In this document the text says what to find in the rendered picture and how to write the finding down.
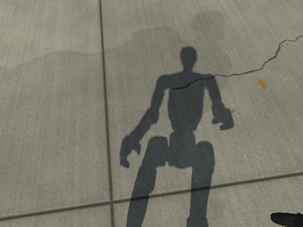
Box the right robot hand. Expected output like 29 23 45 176
270 212 303 227

